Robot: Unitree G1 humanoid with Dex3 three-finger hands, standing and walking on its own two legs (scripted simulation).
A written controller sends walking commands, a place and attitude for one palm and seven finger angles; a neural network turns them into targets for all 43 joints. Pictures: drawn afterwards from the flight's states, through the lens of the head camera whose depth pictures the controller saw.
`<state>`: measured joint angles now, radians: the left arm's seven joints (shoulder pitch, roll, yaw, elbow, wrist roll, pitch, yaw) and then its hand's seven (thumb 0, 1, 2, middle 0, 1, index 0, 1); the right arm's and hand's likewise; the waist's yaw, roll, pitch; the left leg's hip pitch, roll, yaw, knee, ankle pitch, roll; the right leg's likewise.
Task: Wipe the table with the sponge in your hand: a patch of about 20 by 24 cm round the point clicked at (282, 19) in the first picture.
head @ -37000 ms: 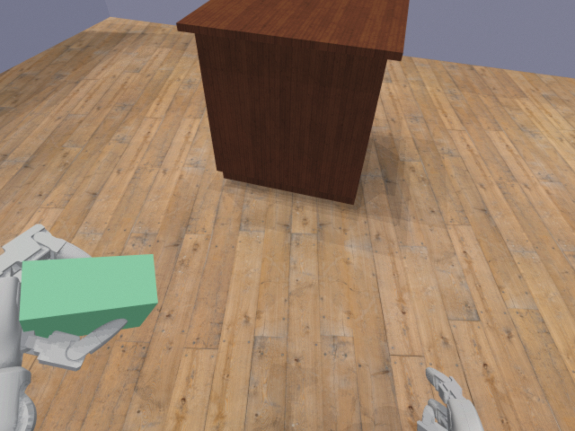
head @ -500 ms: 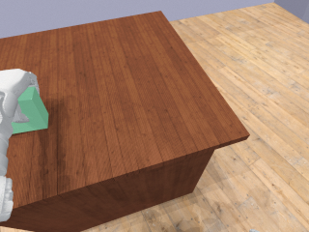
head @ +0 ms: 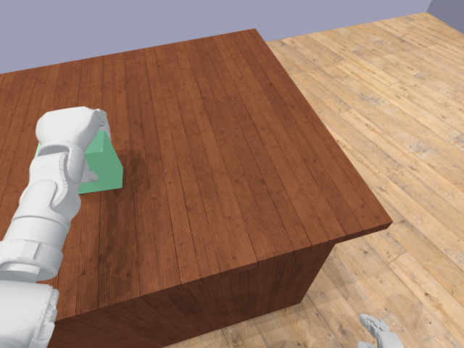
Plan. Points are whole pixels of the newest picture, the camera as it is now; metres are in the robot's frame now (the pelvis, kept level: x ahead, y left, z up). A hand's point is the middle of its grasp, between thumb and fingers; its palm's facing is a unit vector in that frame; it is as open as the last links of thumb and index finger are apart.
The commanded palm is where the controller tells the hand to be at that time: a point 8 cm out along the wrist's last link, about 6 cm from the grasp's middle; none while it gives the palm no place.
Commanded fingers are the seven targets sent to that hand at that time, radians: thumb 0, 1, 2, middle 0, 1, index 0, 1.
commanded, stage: slide across to the middle lane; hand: left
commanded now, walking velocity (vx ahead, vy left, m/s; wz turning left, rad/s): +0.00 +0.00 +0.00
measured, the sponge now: (87, 170) +0.40 +0.31 +0.07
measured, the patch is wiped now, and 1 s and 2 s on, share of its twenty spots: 0.35 0.45 0.60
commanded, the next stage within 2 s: wipe back along the middle lane in 0.18 s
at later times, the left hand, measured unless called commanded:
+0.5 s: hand (104, 154) +0.40 +0.26 +0.12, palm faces -0.04 -0.03 -1.00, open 9.3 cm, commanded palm +0.36 +0.26 +0.17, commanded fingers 0.00 0.10 1.30 -1.20 -1.60 -1.20 -1.60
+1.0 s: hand (94, 177) +0.35 +0.26 +0.11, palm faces -0.03 -0.03 -1.00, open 9.4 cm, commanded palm +0.32 +0.25 +0.15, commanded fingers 0.00 0.10 1.30 -1.20 -1.60 -1.20 -1.60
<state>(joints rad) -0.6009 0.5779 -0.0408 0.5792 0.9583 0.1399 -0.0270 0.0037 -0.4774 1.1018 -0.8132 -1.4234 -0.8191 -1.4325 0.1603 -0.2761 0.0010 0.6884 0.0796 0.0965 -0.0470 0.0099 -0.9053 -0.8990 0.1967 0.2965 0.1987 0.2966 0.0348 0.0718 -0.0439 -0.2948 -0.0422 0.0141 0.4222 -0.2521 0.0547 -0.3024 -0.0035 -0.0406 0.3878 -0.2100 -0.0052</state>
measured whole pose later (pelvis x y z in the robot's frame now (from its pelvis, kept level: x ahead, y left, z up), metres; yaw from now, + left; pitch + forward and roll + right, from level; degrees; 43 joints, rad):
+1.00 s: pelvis -0.01 -0.02 +0.00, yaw +0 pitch +3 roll +0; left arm -0.42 0.52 -0.09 0.37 0.95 0.28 -0.06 -0.01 -0.45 1.10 -0.79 -1.45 -0.79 -1.46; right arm 0.13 -0.28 0.02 0.65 0.08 0.10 -0.05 0.01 -0.91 -0.90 0.20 0.30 0.20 0.30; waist 0.06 0.08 -0.05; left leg -0.24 -0.02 0.01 0.42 -0.24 0.03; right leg -0.25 0.02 -0.05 0.41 -0.21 -0.03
